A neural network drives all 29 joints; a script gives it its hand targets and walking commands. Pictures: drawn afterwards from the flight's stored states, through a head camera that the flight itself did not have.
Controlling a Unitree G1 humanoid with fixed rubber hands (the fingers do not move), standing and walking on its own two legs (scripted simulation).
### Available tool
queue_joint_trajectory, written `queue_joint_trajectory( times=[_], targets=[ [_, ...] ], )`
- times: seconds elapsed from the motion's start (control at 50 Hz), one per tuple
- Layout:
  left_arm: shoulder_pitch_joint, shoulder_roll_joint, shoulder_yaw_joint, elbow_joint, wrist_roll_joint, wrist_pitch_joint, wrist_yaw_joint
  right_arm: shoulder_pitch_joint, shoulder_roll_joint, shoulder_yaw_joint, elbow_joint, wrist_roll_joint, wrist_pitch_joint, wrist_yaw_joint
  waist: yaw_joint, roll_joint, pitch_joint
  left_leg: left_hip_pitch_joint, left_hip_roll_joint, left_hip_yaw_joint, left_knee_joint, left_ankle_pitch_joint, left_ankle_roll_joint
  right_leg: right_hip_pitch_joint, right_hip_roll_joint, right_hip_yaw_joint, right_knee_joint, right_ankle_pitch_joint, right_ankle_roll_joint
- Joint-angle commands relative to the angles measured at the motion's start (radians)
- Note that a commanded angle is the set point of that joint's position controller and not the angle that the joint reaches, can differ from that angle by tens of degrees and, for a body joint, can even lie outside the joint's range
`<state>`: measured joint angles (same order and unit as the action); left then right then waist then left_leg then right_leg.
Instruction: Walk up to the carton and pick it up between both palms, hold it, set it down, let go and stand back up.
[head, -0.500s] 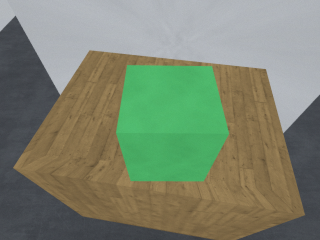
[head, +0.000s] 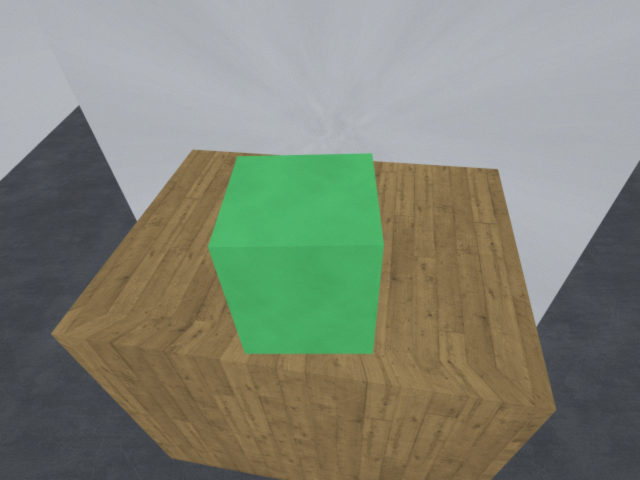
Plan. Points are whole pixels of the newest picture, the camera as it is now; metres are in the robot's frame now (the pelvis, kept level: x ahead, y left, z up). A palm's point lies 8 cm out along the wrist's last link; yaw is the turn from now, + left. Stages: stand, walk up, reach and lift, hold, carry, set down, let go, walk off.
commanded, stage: walk up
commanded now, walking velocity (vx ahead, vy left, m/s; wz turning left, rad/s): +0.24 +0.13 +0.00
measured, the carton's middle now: (306, 256) +0.47 +0.04 +0.02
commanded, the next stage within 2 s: none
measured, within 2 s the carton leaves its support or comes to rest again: neither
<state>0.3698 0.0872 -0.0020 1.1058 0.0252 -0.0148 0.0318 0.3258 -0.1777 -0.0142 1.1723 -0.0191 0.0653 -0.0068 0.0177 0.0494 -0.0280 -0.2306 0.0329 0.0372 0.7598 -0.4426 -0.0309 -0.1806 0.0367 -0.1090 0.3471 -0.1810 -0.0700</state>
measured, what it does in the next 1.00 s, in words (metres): steps on the spot: left foot, then right foot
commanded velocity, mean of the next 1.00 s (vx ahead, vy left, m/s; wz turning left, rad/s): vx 0.09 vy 0.01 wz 0.00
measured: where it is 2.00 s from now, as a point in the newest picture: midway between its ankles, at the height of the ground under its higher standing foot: outside the picture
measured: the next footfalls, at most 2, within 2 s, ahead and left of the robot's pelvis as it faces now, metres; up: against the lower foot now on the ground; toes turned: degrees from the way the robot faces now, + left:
left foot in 0.26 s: +0.07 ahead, +0.19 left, +0.00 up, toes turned +5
right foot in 0.64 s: +0.08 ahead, -0.05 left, +0.00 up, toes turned -5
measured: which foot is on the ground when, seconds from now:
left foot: up 0.00-0.24, down 0.26-1.00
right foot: down 0.00-0.28, up 0.30-0.62, down 0.64-1.00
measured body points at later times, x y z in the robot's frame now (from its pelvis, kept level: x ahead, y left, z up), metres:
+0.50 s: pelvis +0.03 +0.10 +0.00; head +0.02 +0.13 +0.45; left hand +0.02 +0.31 -0.18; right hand -0.01 -0.09 -0.15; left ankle +0.03 +0.19 -0.75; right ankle +0.04 -0.05 -0.70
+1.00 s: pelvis +0.06 +0.08 +0.00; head +0.07 +0.08 +0.45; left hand +0.04 +0.28 -0.17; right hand +0.06 -0.13 -0.16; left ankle +0.03 +0.19 -0.75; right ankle +0.05 -0.02 -0.75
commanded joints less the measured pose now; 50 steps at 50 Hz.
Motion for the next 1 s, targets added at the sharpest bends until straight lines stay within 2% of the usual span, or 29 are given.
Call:
queue_joint_trajectory(
  times=[0.0, 0.08, 0.14, 0.18, 0.22, 0.24, 0.26, 0.28, 0.3, 0.34, 0.36, 0.38, 0.4, 0.44, 0.46, 0.48, 0.5, 0.56, 0.58, 0.62, 0.64, 0.68, 0.74, 0.8, 0.82, 0.86, 0.94, 0.96, 0.98],
  targets=[
    [0.179, 0.189, 0.054, 0.024, 0.015, -0.01, 0.011, -0.062, -0.068, -0.025, -0.083, -0.015, -0.057, 0.005, 0.057, -0.087, 0.115, -0.33, 0.05, -0.063, 0.051, -0.023, -0.005, 0.153, -0.451, 0.491, -0.25, -0.424, -0.1],
    [0.188, 0.202, 0.057, 0.036, 0.006, -0.019, 0.003, -0.068, -0.007, -0.015, -0.115, -0.014, -0.078, 0.009, 0.072, -0.148, 0.147, -0.27, 0.022, -0.024, -0.058, -0.009, 0.005, 0.109, -0.395, 0.41, -0.247, -0.394, -0.071],
    [0.091, 0.222, 0.067, 0.015, 0.005, -0.013, -0.005, 0.015, 0.003, -0.015, -0.119, 0.0, -0.084, 0.01, 0.028, -0.238, 0.174, -0.111, 0.009, 0.025, -0.198, 0.056, 0.012, -0.055, -0.336, 0.276, -0.215, -0.346, -0.048],
    [0.023, 0.2, 0.07, 0.012, 0.0, -0.003, -0.016, 0.121, 0.0, -0.014, -0.097, 0.006, -0.094, -0.001, -0.037, -0.236, 0.141, 0.116, -0.032, 0.086, -0.371, 0.181, 0.022, -0.198, -0.233, 0.164, -0.133, -0.371, 0.005],
    [-0.014, 0.154, 0.067, 0.014, -0.013, 0.005, -0.014, 0.276, -0.052, -0.041, -0.062, 0.0, -0.097, -0.008, -0.115, -0.154, 0.095, 0.355, -0.017, 0.098, -0.367, 0.169, 0.025, -0.399, -0.14, 0.062, 0.003, -0.482, 0.043],
    [-0.001, 0.128, 0.063, -0.003, -0.02, 0.0, -0.013, 0.353, -0.104, -0.048, -0.068, -0.01, -0.1, -0.009, -0.138, 0.012, 0.053, 0.356, 0.141, -0.07, -0.471, -0.029, 0.038, -0.437, -0.071, -0.019, 0.22, -0.465, 0.077],
    [-0.001, 0.078, 0.048, -0.023, -0.012, 0.006, -0.014, 0.305, -0.159, -0.054, -0.087, -0.016, -0.103, -0.015, -0.112, 0.179, 0.097, 0.235, 0.38, -0.383, -0.632, -0.333, 0.068, -0.515, -0.061, -0.011, 0.464, -0.427, 0.105],
    [-0.044, 0.074, 0.046, -0.037, 0.003, 0.021, -0.018, 0.257, -0.19, -0.054, -0.097, -0.002, -0.096, -0.028, -0.11, 0.149, 0.205, 0.005, 0.475, -0.548, -0.749, -0.506, 0.111, -0.498, -0.089, 0.047, 0.57, -0.375, 0.107],
    [-0.018, 0.08, 0.048, -0.033, 0.009, 0.028, -0.025, 0.187, -0.145, -0.036, -0.095, 0.002, -0.099, -0.028, -0.061, 0.122, 0.286, -0.123, 0.45, -0.526, -0.729, -0.442, 0.124, -0.447, -0.138, 0.097, 0.603, -0.316, 0.094],
    [0.075, 0.048, 0.027, 0.019, -0.014, 0.035, -0.026, 0.011, -0.017, 0.022, -0.137, 0.019, -0.111, -0.028, 0.019, 0.039, 0.285, -0.186, 0.228, -0.182, -0.622, 0.249, 0.066, -0.238, -0.144, 0.142, 0.471, -0.202, 0.093],
    [0.127, 0.047, 0.027, 0.043, -0.016, 0.036, -0.026, 0.001, -0.025, 0.026, -0.144, 0.016, -0.121, -0.029, 0.048, 0.063, 0.222, -0.159, 0.181, -0.096, -0.577, 0.515, 0.061, -0.178, -0.107, 0.101, 0.47, -0.173, 0.099],
    [0.157, 0.063, 0.033, 0.047, -0.007, 0.034, -0.025, 0.036, -0.043, 0.015, -0.122, 0.005, -0.127, -0.025, 0.042, 0.083, 0.144, -0.094, 0.16, -0.068, -0.543, 0.477, 0.082, -0.158, -0.079, 0.054, 0.509, -0.154, 0.104],
    [0.171, 0.081, 0.042, 0.052, 0.001, 0.036, -0.024, 0.099, -0.086, 0.007, -0.107, 0.003, -0.131, -0.018, 0.016, 0.128, 0.101, -0.055, 0.204, -0.157, -0.56, 0.196, 0.1, -0.192, -0.076, 0.029, 0.573, -0.155, 0.109],
    [0.101, 0.071, 0.035, 0.036, 0.004, 0.053, -0.019, 0.075, -0.07, 0.013, -0.11, 0.006, -0.123, -0.019, 0.009, 0.114, 0.175, -0.148, 0.21, -0.163, -0.615, 0.006, 0.109, -0.177, -0.117, 0.072, 0.481, -0.11, 0.112],
    [0.074, 0.099, 0.045, 0.022, -0.005, 0.055, -0.017, 0.064, -0.039, 0.024, -0.114, 0.004, -0.122, -0.018, 0.021, 0.13, 0.21, -0.18, 0.194, -0.146, -0.619, 0.045, 0.102, -0.169, -0.113, 0.09, 0.446, -0.095, 0.106],
    [0.029, 0.098, 0.04, 0.004, -0.006, 0.051, -0.015, 0.057, -0.013, 0.034, -0.106, 0.005, -0.122, -0.021, 0.01, 0.103, 0.238, -0.166, 0.191, -0.132, -0.596, 0.208, 0.11, -0.16, -0.11, 0.082, 0.383, -0.081, 0.102],
    [0.034, 0.078, 0.037, 0.003, -0.012, 0.048, -0.013, 0.058, -0.029, 0.03, -0.103, -0.005, -0.124, -0.022, 0.007, 0.146, 0.219, -0.127, 0.188, -0.119, -0.562, 0.294, 0.129, -0.162, -0.111, 0.063, 0.341, -0.101, 0.107],
    [0.029, 0.107, 0.033, 0.004, -0.015, 0.036, 0.005, 0.134, -0.049, 0.022, -0.086, -0.003, -0.124, -0.026, -0.014, 0.112, 0.114, 0.038, 0.197, -0.128, -0.423, 0.771, 0.144, -0.097, -0.103, 0.03, 0.169, -0.111, 0.107],
    [0.06, 0.086, 0.027, 0.016, -0.016, 0.026, 0.009, 0.131, -0.031, 0.028, -0.082, 0.0, -0.122, -0.027, 0.005, 0.088, 0.086, 0.046, 0.2, -0.145, -0.384, 0.784, 0.146, -0.028, -0.112, 0.048, 0.039, 0.014, 0.094],
    [0.087, 0.139, 0.031, 0.036, -0.014, 0.003, 0.012, 0.126, -0.008, 0.035, -0.085, 0.007, -0.125, -0.03, 0.006, 0.002, 0.0, 0.046, 0.138, -0.089, -0.344, 0.73, 0.1, 0.115, -0.186, 0.103, 0.031, 0.317, 0.077],
    [0.062, 0.149, 0.031, 0.041, -0.023, -0.002, 0.011, 0.148, 0.0, 0.037, -0.08, 0.018, -0.126, -0.029, -0.029, -0.061, -0.038, 0.053, 0.103, -0.062, -0.373, 0.637, 0.083, 0.146, -0.206, 0.117, 0.073, 0.433, 0.058],
    [0.007, 0.094, 0.019, 0.039, -0.028, -0.001, 0.005, 0.154, -0.013, 0.034, -0.06, 0.027, -0.118, -0.035, -0.041, -0.144, -0.022, 0.109, 0.099, -0.058, -0.39, 0.527, 0.082, 0.091, -0.189, 0.114, 0.052, 0.332, 0.041],
    [-0.004, 0.061, 0.007, 0.035, -0.019, -0.001, 0.008, 0.087, -0.015, 0.026, -0.05, 0.021, -0.102, -0.031, -0.026, -0.116, 0.073, 0.07, 0.097, -0.06, -0.406, 0.472, 0.088, 0.059, -0.176, 0.111, 0.014, 0.268, 0.052],
    [-0.009, 0.101, 0.013, 0.044, -0.018, 0.001, 0.012, 0.11, -0.005, 0.03, -0.047, 0.016, -0.093, -0.027, -0.043, -0.135, 0.085, 0.045, 0.1, -0.053, -0.424, 0.412, 0.08, 0.071, -0.175, 0.109, -0.009, 0.228, 0.046],
    [0.009, 0.084, 0.007, 0.041, -0.024, -0.001, 0.012, 0.086, -0.009, 0.027, -0.048, 0.019, -0.091, -0.028, -0.032, -0.089, 0.091, 0.064, 0.09, -0.044, -0.423, 0.375, 0.08, 0.05, -0.184, 0.126, -0.019, 0.22, 0.044],
    [0.02, 0.092, 0.01, 0.059, -0.017, -0.004, 0.012, 0.076, 0.001, 0.021, -0.047, 0.022, -0.088, -0.029, -0.044, -0.112, 0.107, 0.081, 0.1, -0.054, -0.43, 0.356, 0.076, 0.029, -0.173, 0.121, -0.042, 0.185, 0.044],
    [0.03, 0.093, 0.011, 0.059, -0.019, -0.005, 0.014, 0.048, -0.02, 0.023, -0.042, 0.011, -0.087, -0.029, -0.039, -0.075, 0.141, 0.08, 0.097, -0.039, -0.444, 0.373, 0.061, 0.007, -0.165, 0.129, -0.037, 0.198, 0.04],
    [0.016, 0.09, 0.01, 0.052, -0.016, -0.005, 0.013, 0.064, -0.01, 0.02, -0.03, 0.016, -0.088, -0.03, -0.042, -0.02, 0.128, 0.08, 0.095, -0.032, -0.451, 0.387, 0.062, 0.021, -0.166, 0.122, -0.034, 0.182, 0.033],
    [0.037, 0.093, 0.012, 0.062, -0.018, -0.007, 0.013, 0.052, -0.007, 0.02, -0.034, 0.013, -0.09, -0.028, -0.027, -0.035, 0.099, 0.095, 0.103, -0.037, -0.45, 0.379, 0.062, 0.042, -0.167, 0.118, -0.042, 0.179, 0.038]
  ],
)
